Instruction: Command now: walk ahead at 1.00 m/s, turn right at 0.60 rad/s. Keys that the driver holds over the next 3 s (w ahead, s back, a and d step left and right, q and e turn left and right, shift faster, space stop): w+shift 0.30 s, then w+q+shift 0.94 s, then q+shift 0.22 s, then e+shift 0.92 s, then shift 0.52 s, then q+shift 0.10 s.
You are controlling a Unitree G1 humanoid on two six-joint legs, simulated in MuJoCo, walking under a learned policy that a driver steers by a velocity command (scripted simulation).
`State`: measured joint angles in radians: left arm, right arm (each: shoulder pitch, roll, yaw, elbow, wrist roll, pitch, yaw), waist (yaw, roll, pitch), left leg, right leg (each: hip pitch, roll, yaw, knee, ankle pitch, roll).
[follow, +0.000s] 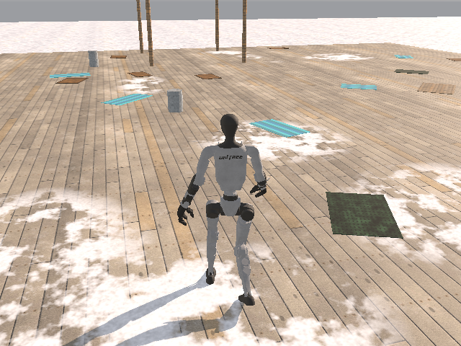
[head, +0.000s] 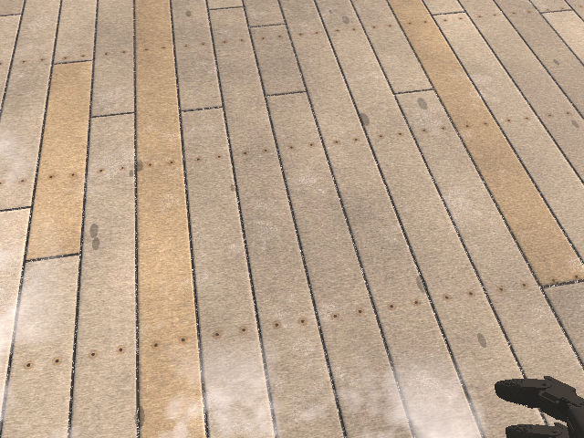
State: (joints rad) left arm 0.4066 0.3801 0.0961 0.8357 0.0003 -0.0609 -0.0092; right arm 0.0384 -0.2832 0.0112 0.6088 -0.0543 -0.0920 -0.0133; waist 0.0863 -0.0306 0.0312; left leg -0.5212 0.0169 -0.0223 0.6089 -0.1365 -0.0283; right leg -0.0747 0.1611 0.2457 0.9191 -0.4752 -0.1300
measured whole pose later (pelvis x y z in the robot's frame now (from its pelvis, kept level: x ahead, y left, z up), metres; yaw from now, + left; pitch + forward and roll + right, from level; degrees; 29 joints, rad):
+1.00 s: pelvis +0.90 +0.03 +0.00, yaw +24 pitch -1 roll +2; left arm 0.17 0.21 -0.02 0.71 0.06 -0.09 0.01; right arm 0.34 -0.33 -0.07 0.85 -0.01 0.00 0.01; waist -0.02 0.02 0.06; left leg -0.31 -0.22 0.05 0.59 -0.25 0.21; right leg -0.47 -0.07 0.09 1.42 -0.36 0.03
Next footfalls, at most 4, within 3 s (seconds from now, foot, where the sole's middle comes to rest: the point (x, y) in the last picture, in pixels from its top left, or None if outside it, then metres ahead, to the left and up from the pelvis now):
0.40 right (374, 405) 0.54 -0.11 -0.75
0.86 left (310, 244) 0.96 0.06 -0.75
1.26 right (317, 132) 1.41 0.07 -0.75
1.66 left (210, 126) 1.41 0.41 -0.75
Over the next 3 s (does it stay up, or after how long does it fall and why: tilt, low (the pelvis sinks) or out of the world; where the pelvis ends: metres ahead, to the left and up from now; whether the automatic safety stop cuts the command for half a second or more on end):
stays up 1.49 0.26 0.02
